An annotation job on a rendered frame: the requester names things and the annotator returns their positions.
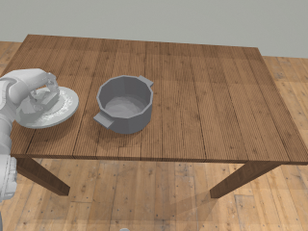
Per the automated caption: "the knob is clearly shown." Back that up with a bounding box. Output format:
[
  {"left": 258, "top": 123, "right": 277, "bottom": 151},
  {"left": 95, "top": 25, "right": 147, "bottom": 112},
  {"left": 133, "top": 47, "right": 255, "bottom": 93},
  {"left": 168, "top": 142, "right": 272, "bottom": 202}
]
[{"left": 34, "top": 90, "right": 60, "bottom": 110}]

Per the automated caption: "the left robot hand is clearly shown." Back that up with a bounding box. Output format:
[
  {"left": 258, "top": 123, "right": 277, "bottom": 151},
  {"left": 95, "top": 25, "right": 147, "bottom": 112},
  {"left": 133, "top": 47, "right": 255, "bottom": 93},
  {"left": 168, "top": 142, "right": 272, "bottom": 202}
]
[{"left": 3, "top": 68, "right": 60, "bottom": 114}]

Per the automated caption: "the left robot upper arm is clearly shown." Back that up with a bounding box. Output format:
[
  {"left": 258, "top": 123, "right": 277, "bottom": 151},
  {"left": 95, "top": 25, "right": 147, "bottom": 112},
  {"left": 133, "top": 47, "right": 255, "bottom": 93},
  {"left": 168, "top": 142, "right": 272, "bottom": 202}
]
[{"left": 0, "top": 154, "right": 17, "bottom": 231}]

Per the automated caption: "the robot left forearm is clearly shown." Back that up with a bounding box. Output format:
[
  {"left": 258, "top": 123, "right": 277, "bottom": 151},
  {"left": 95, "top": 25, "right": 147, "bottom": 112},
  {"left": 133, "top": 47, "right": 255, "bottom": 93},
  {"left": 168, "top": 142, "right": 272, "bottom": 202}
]
[{"left": 0, "top": 75, "right": 29, "bottom": 156}]

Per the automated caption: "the table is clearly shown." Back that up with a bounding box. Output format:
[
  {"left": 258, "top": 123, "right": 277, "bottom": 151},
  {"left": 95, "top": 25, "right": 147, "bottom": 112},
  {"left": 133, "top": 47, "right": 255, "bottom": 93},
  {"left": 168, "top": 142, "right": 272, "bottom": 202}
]
[{"left": 0, "top": 34, "right": 308, "bottom": 199}]

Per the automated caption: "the lid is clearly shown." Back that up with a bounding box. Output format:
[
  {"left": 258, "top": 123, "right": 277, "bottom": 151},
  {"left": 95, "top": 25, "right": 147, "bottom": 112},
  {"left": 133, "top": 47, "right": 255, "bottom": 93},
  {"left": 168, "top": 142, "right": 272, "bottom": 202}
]
[{"left": 15, "top": 86, "right": 80, "bottom": 129}]

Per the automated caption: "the pot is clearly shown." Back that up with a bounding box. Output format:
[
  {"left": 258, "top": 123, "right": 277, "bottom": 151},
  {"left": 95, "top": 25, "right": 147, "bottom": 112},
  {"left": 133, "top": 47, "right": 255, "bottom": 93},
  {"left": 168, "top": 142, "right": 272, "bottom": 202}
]
[{"left": 93, "top": 75, "right": 154, "bottom": 135}]

